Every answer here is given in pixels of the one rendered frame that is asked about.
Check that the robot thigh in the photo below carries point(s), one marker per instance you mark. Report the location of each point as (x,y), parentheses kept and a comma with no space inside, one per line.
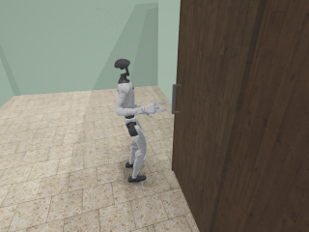
(139,137)
(133,142)

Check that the robot right upper arm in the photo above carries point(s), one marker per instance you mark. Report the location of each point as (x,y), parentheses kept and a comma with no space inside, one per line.
(124,91)

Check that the left robot forearm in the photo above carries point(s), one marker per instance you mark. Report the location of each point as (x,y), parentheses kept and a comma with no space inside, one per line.
(136,105)

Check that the left robot thigh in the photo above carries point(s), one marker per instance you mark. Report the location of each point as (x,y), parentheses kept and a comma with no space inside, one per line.
(133,142)

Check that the wardrobe door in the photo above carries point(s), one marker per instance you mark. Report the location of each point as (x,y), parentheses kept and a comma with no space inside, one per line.
(266,187)
(218,39)

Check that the right robot forearm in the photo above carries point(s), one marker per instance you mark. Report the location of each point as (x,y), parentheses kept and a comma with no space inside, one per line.
(130,111)

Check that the handle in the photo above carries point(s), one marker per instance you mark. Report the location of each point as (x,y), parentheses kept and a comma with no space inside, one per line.
(174,92)

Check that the robot right hand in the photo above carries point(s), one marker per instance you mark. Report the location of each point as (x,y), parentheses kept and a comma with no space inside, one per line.
(153,107)

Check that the right robot thigh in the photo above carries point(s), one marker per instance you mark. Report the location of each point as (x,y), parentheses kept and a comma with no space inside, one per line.
(139,137)

